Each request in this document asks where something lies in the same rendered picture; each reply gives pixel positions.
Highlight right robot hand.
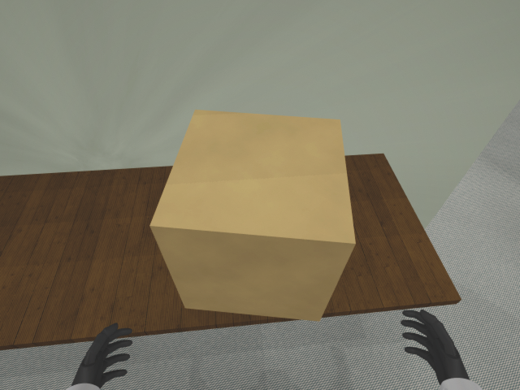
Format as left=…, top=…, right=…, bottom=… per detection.
left=401, top=310, right=470, bottom=385

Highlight table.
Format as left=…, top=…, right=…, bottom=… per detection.
left=0, top=154, right=462, bottom=350

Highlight carton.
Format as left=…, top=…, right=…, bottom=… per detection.
left=150, top=110, right=356, bottom=322

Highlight left robot hand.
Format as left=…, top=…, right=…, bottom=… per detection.
left=71, top=323, right=132, bottom=389

